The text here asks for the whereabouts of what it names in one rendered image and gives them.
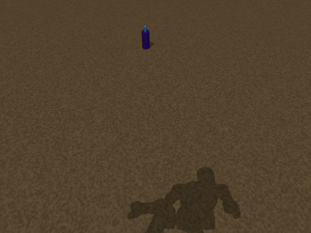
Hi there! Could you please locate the bottle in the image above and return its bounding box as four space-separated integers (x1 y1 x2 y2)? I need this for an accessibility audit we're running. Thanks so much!
141 26 150 50

